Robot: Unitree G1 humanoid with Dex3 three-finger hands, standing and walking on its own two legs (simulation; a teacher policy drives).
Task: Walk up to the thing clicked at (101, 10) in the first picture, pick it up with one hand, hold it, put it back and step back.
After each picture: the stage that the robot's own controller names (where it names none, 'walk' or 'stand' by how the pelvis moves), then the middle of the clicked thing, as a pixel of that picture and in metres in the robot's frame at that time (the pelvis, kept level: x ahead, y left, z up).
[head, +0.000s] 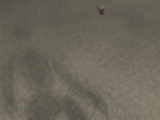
stand; (101, 10) +2.13 -0.26 -0.72
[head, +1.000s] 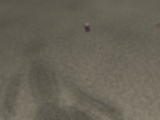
walk; (87, 27) +1.99 +0.10 -0.69
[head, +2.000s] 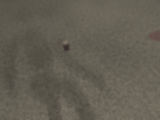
walk; (66, 45) +1.35 +0.33 -0.72
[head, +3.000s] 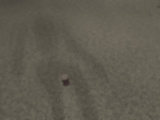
walk; (65, 80) +0.88 +0.27 -0.72
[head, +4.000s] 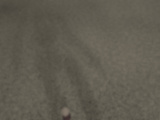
walk; (66, 114) +0.54 +0.22 -0.71
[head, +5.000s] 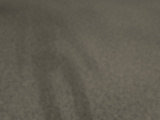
stand; out of the picture +0.47 +0.20 -0.71
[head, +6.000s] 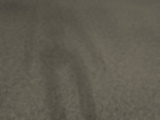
stand; out of the picture +0.45 +0.18 -0.72
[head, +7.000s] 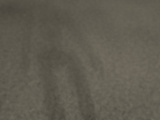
stand; out of the picture +0.46 +0.19 -0.73
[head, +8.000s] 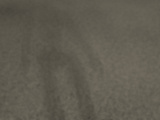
stand; out of the picture +0.45 +0.20 -0.73
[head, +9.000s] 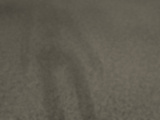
stand; out of the picture +0.44 +0.20 -0.73
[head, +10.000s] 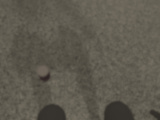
go down; (43, 73) +0.50 +0.20 -0.46
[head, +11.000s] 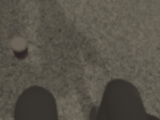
go down; (20, 48) +0.52 +0.23 -0.31
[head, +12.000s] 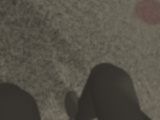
close in; out of the picture +0.51 +0.27 -0.25
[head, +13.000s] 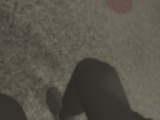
close; out of the picture +0.50 +0.30 -0.24
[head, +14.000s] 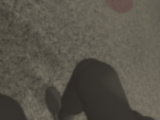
lift; out of the picture +0.49 +0.28 -0.25
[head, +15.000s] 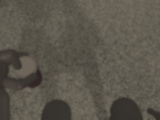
lift; (29, 73) +0.37 +0.21 -0.06
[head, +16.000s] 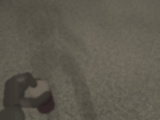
hold; (42, 97) +0.32 +0.17 -0.02
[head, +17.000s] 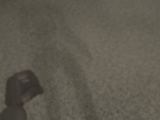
hold; out of the picture +0.12 +0.17 -0.66
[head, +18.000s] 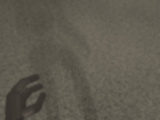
stand; out of the picture -0.04 +0.32 -0.69
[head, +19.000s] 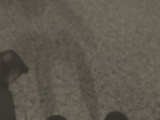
crouch; out of the picture -0.19 +0.49 -0.55
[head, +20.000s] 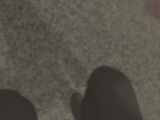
lower; out of the picture -0.38 +0.60 -0.28
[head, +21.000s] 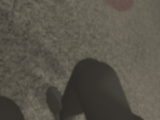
lower; out of the picture -0.63 +0.65 -0.26
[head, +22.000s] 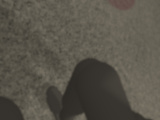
lower; out of the picture -0.81 +0.76 -0.27
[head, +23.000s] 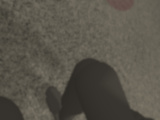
lower; out of the picture -0.98 +0.86 -0.27
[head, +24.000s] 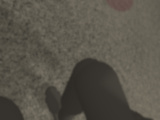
lower; out of the picture -1.15 +0.96 -0.27
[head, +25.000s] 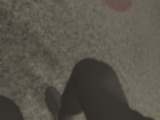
open; out of the picture -1.30 +1.05 -0.27
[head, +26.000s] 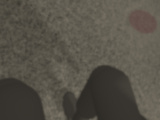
stand; out of the picture -1.40 +1.19 -0.28
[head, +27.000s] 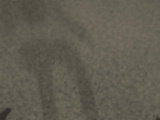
stand; out of the picture -1.30 +1.64 -0.61
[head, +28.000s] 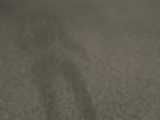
stand; out of the picture -1.40 +1.78 -0.69
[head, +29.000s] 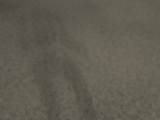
stand; out of the picture -1.52 +1.90 -0.69
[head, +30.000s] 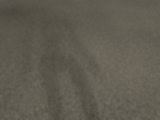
stand; out of the picture -1.58 +2.04 -0.74
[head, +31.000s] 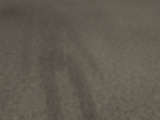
stand; out of the picture -1.71 +2.17 -0.75
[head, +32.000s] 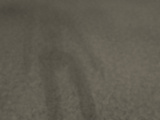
stand; out of the picture -1.82 +2.31 -0.75
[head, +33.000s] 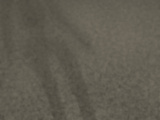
walk; out of the picture -2.03 +2.19 -0.72
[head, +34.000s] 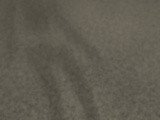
walk; out of the picture -1.93 +2.33 -0.73
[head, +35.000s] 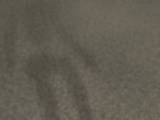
stand; out of the picture -1.57 +2.59 -0.73
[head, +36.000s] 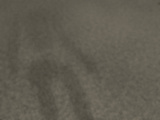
stand; out of the picture -1.72 +2.68 -0.73
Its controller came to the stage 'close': yes
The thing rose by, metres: 0.70
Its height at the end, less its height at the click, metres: -0.02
